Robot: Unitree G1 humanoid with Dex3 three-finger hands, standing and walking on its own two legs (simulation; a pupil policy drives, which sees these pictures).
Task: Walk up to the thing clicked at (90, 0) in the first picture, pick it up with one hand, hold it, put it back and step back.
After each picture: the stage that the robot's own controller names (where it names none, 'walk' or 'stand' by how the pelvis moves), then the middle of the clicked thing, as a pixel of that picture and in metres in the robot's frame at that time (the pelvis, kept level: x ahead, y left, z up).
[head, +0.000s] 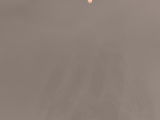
stand; out of the picture +2.35 -0.07 -0.72
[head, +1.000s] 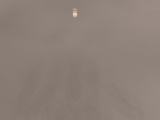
walk; (74, 12) +2.23 +0.09 -0.71
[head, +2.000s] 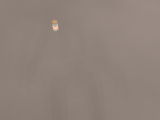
walk; (55, 25) +1.55 +0.29 -0.72
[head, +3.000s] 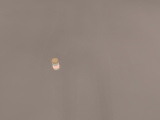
walk; (55, 64) +1.00 +0.29 -0.72
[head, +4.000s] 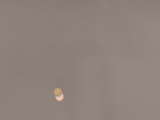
walk; (58, 94) +0.65 +0.26 -0.71
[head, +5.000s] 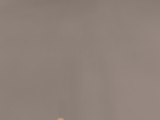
walk; out of the picture +0.39 +0.26 -0.71
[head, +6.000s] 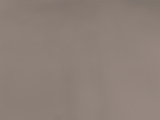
stand; out of the picture +0.29 +0.24 -0.72
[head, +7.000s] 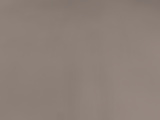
stand; out of the picture +0.30 +0.22 -0.72
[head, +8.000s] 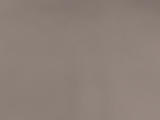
stand; out of the picture +0.29 +0.23 -0.72
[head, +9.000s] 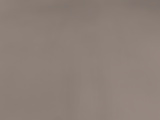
stand; out of the picture +0.29 +0.24 -0.73
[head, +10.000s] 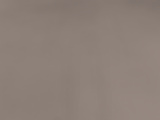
stand; out of the picture +0.28 +0.24 -0.73
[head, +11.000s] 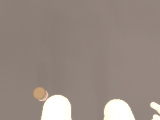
go down; (41, 94) +0.33 +0.25 -0.47
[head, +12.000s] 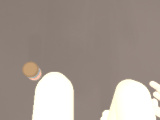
go down; (32, 71) +0.36 +0.28 -0.31
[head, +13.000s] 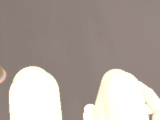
close in; out of the picture +0.33 +0.31 -0.24
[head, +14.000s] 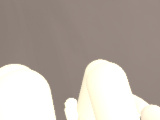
close; out of the picture +0.32 +0.31 -0.20
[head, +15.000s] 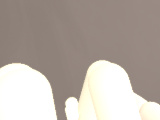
lift; out of the picture +0.32 +0.32 -0.21
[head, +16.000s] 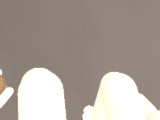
lift; out of the picture +0.26 +0.29 -0.14
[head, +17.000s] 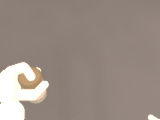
lift; (33, 86) +0.32 +0.19 +0.01
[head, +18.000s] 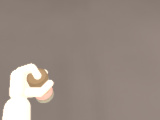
hold; (41, 86) +0.33 +0.17 +0.00
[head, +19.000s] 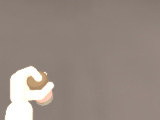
hold; (40, 88) +0.32 +0.18 +0.00
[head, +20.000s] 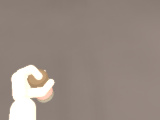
crouch; (41, 86) +0.34 +0.17 -0.03
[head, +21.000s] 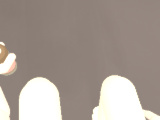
lower; (1, 60) +0.39 +0.28 -0.12
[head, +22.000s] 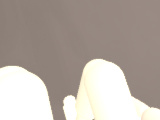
lower; out of the picture +0.35 +0.33 -0.21
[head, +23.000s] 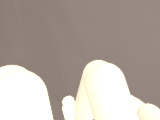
lower; out of the picture +0.34 +0.33 -0.21
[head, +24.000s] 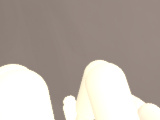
lower; out of the picture +0.33 +0.33 -0.21
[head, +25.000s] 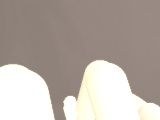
lower; out of the picture +0.33 +0.33 -0.21
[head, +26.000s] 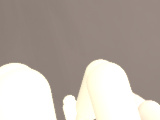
open; out of the picture +0.32 +0.31 -0.22
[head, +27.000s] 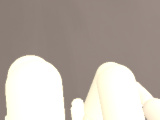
stand; out of the picture +0.34 +0.29 -0.22
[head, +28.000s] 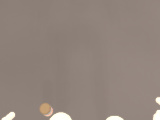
stand; (46, 109) +0.32 +0.25 -0.55
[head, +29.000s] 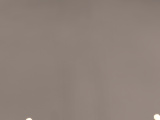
stand; out of the picture +0.31 +0.24 -0.66
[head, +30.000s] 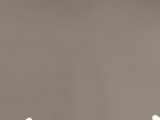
stand; out of the picture +0.31 +0.23 -0.67
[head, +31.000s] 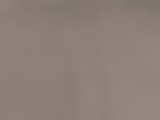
stand; out of the picture +0.33 +0.22 -0.72
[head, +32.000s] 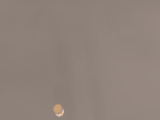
walk; (58, 110) +0.38 +0.20 -0.70
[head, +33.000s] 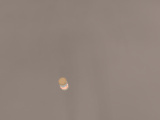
walk; (63, 84) +0.64 +0.26 -0.70
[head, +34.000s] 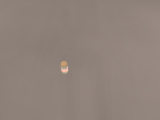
stand; (64, 67) +0.92 +0.23 -0.71
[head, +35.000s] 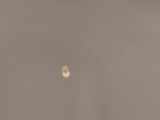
stand; (65, 71) +0.91 +0.22 -0.72
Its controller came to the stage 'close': yes
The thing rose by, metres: 0.71
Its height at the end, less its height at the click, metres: +0.00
